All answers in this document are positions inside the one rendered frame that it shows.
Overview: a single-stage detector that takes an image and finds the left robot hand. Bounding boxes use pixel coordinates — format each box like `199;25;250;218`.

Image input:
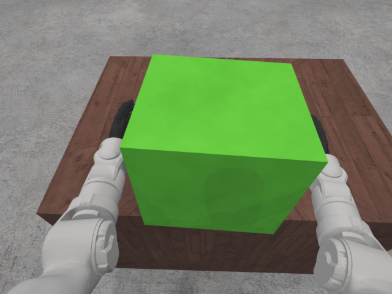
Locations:
108;99;135;139

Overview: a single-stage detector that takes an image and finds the carton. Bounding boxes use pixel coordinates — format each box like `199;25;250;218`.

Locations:
120;55;328;234

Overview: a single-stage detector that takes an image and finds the robot right forearm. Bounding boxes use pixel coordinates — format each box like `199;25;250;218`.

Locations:
309;154;387;253

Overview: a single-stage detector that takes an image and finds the robot right upper arm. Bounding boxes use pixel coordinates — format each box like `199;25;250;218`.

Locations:
314;238;392;294

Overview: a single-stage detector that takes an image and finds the robot left forearm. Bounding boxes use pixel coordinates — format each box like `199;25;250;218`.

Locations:
41;137;127;269

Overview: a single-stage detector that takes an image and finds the right robot hand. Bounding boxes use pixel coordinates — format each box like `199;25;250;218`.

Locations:
311;114;330;154

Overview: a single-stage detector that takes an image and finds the robot left upper arm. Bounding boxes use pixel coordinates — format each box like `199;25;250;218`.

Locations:
7;218;119;294

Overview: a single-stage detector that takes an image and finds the pedestal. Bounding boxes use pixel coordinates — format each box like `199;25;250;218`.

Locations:
36;56;392;274

